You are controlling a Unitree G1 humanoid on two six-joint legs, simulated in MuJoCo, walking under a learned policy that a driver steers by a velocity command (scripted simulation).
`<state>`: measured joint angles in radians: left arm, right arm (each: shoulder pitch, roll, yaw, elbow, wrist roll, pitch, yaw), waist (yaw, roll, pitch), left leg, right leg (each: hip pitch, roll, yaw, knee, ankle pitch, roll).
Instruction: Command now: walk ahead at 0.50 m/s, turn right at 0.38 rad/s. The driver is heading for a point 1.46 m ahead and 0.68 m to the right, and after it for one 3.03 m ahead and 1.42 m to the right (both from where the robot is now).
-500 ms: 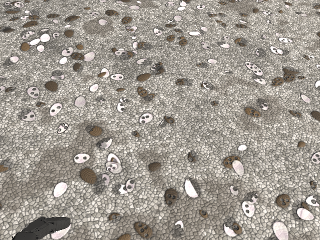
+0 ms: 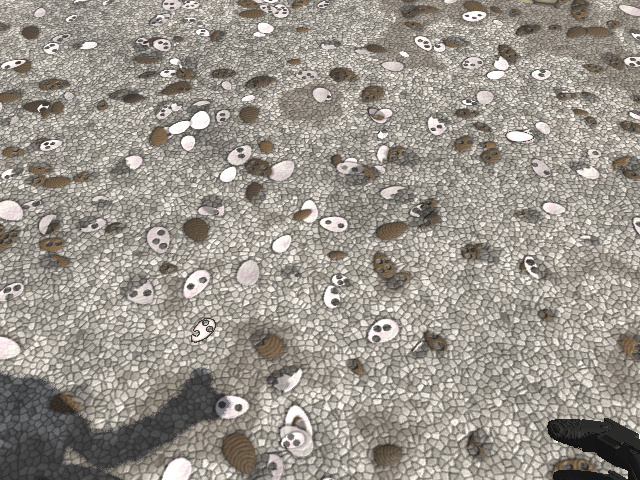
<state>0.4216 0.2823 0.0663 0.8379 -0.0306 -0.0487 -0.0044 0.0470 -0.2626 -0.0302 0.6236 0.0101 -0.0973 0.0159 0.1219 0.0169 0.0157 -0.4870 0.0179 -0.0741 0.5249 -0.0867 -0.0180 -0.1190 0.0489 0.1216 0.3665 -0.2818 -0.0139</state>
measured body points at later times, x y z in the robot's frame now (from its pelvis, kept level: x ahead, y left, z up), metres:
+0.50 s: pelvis +0.24 -0.03 -0.02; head +0.28 -0.04 +0.43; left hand +0.54 +0.12 -0.09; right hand +0.16 -0.32 -0.14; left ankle +0.12 +0.14 -0.74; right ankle +0.36 -0.18 -0.72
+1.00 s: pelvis +0.51 -0.14 -0.01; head +0.52 -0.16 +0.44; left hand +0.70 +0.09 -0.11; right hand +0.58 -0.47 -0.08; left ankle +0.70 -0.11 -0.73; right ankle +0.36 -0.17 -0.74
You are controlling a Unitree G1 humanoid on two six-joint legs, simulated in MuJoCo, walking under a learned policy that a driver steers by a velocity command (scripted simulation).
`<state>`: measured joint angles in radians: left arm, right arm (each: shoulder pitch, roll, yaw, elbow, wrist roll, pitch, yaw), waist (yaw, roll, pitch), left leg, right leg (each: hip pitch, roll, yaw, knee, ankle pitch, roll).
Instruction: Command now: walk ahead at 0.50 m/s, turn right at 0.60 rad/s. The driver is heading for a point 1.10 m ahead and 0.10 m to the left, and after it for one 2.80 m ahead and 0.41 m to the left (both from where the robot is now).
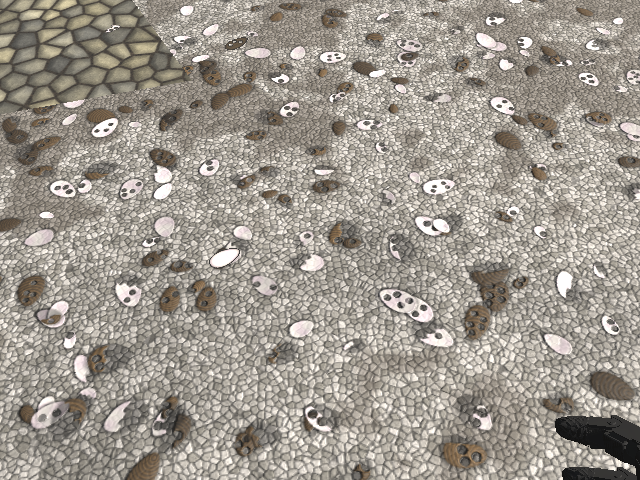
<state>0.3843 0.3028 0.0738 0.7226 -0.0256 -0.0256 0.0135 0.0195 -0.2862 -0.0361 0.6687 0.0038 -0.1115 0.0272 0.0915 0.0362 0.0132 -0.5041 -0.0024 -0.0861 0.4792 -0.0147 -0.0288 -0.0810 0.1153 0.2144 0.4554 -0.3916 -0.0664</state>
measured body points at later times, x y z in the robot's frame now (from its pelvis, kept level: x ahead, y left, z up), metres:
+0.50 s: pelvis +0.26 -0.03 +0.00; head +0.29 -0.04 +0.45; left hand +0.54 +0.14 -0.06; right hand +0.19 -0.31 -0.13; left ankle +0.14 +0.13 -0.73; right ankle +0.37 -0.16 -0.73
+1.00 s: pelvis +0.53 -0.08 +0.00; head +0.55 -0.08 +0.45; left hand +0.57 +0.21 -0.12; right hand +0.71 -0.33 -0.09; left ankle +0.71 +0.02 -0.71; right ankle +0.37 -0.16 -0.73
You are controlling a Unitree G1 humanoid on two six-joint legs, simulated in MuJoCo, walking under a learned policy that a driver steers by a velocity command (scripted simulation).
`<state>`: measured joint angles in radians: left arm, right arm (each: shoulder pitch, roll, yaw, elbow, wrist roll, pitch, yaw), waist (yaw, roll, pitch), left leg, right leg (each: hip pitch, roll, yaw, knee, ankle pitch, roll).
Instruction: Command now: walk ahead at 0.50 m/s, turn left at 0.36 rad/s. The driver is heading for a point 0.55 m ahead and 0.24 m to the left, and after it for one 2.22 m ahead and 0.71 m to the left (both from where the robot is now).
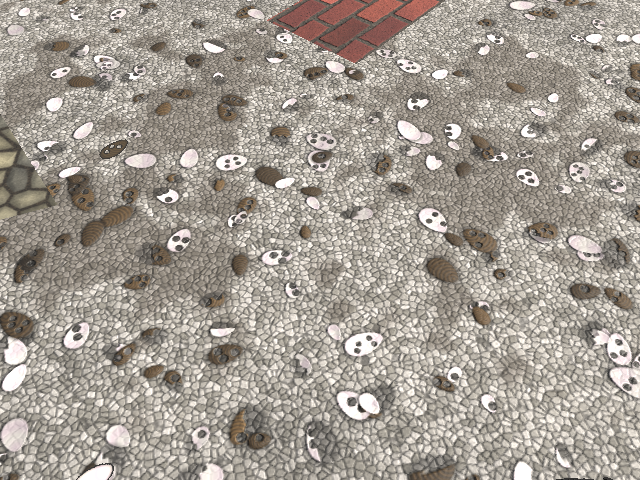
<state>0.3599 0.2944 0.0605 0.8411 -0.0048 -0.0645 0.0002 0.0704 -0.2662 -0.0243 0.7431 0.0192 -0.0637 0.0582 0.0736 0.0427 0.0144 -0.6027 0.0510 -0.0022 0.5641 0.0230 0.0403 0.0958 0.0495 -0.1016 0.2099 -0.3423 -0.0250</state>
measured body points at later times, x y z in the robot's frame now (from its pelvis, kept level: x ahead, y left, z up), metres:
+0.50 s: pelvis +0.30 +0.02 +0.00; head +0.33 +0.04 +0.45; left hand +0.47 +0.31 -0.07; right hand +0.41 -0.26 -0.11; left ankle +0.17 +0.11 -0.73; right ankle +0.48 -0.07 -0.72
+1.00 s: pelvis +0.53 +0.10 -0.01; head +0.56 +0.13 +0.44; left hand +0.40 +0.38 -0.13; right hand +0.85 +0.02 -0.08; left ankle +0.59 +0.25 -0.73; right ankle +0.48 -0.07 -0.73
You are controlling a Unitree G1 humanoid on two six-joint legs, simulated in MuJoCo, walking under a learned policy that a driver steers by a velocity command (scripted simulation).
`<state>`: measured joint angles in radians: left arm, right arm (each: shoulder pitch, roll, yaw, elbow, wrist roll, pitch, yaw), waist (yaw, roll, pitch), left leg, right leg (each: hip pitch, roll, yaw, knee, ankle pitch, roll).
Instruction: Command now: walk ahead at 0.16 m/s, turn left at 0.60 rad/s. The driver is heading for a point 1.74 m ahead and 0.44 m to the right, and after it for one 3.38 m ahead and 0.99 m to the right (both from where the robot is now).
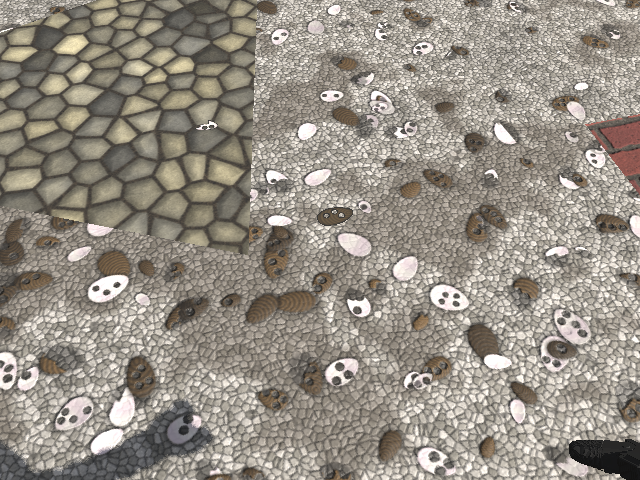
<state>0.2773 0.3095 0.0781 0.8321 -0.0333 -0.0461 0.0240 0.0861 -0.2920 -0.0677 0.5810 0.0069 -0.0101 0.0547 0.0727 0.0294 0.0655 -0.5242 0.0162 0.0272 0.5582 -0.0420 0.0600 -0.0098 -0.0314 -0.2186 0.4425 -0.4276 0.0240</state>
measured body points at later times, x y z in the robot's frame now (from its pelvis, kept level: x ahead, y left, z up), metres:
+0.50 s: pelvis +0.11 -0.03 +0.01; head +0.12 -0.03 +0.45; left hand +0.18 +0.26 -0.10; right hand +0.33 -0.24 -0.09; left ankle +0.13 +0.09 -0.72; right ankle +0.16 -0.15 -0.73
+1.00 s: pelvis +0.13 -0.05 +0.01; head +0.17 -0.06 +0.46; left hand +0.31 +0.23 -0.07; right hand +0.26 -0.34 -0.10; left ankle +0.14 +0.09 -0.72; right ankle +0.12 -0.16 -0.69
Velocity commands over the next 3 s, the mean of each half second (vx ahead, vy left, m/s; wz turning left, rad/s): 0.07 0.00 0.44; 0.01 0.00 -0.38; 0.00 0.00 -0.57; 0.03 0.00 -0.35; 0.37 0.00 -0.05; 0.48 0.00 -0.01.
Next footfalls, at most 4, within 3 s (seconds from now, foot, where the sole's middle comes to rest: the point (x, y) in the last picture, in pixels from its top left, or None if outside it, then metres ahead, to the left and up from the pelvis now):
0.02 left None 0.17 0.10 -0.76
0.44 right None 0.20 -0.14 -0.76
1.06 right None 0.17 -0.17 -0.76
1.54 left None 0.23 0.03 -0.76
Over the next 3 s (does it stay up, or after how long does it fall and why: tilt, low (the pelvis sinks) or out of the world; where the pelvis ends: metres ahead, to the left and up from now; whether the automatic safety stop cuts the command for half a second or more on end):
stays up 0.53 -0.31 0.01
